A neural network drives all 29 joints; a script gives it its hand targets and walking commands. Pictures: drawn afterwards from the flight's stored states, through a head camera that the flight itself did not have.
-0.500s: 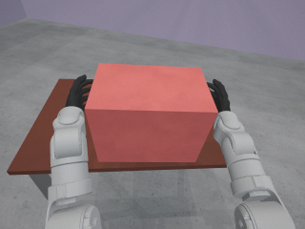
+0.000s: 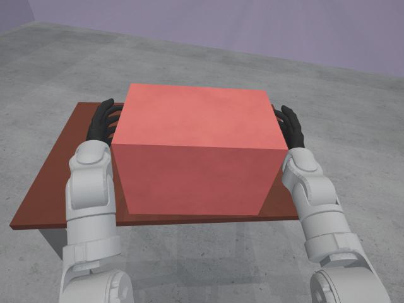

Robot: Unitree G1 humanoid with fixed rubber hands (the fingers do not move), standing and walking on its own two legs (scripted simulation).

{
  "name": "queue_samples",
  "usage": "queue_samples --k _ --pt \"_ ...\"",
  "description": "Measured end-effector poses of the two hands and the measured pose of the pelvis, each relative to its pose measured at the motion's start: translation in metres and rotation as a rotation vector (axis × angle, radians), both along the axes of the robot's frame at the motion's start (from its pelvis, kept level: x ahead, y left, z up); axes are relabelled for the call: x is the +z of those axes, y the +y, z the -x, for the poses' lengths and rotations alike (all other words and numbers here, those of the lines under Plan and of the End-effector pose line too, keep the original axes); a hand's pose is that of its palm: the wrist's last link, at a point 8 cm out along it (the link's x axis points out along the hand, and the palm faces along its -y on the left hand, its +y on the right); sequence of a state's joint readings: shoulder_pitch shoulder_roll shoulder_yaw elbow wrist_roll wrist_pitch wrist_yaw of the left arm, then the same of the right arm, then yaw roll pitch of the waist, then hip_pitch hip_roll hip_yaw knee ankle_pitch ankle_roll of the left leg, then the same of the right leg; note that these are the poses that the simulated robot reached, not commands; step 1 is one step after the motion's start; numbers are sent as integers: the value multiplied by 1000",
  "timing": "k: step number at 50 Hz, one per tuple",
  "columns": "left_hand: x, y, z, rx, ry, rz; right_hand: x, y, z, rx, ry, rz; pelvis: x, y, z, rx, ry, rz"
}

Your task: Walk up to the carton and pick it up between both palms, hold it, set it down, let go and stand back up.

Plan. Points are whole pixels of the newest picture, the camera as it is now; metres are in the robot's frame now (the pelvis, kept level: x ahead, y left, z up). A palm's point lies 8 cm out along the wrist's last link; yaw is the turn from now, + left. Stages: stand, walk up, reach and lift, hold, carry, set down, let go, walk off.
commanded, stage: hold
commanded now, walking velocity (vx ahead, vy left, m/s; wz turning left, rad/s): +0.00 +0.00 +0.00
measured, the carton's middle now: (197, 152) +0.38 +0.01 +0.13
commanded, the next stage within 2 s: none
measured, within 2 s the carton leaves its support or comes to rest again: neither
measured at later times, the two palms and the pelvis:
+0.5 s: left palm (97, 141) +0.35 +0.19 +0.18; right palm (291, 144) +0.35 -0.17 +0.17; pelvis +0.00 +0.00 +0.00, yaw +0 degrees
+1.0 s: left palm (101, 140) +0.36 +0.18 +0.18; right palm (292, 144) +0.36 -0.18 +0.17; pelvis +0.00 +0.00 +0.00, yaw +0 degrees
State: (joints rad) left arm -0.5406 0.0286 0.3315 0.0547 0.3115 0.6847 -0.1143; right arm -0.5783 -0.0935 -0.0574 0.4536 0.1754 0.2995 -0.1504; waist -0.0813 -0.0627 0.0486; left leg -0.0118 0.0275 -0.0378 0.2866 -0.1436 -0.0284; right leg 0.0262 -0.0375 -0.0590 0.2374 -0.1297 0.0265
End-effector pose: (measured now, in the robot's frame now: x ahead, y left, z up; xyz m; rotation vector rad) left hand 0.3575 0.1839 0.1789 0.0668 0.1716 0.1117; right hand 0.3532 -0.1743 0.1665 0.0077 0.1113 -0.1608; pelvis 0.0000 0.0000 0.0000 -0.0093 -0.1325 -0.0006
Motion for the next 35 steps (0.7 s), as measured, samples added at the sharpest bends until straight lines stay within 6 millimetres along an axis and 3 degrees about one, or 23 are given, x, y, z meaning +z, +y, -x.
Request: queue_samples --k 9,19,35 --pt "10 0 0 6 -38 6 14 0 -2 4 -39 14 0 -2 -1 5 4 0" --pt "0 0 1 6 -2 8 6 0 -1 5 -4 12 0 -4 -1 6 -11 1" --pt "2 3 2 3 -21 6 9 3 0 2 -24 9 0 0 2 5 1 1"
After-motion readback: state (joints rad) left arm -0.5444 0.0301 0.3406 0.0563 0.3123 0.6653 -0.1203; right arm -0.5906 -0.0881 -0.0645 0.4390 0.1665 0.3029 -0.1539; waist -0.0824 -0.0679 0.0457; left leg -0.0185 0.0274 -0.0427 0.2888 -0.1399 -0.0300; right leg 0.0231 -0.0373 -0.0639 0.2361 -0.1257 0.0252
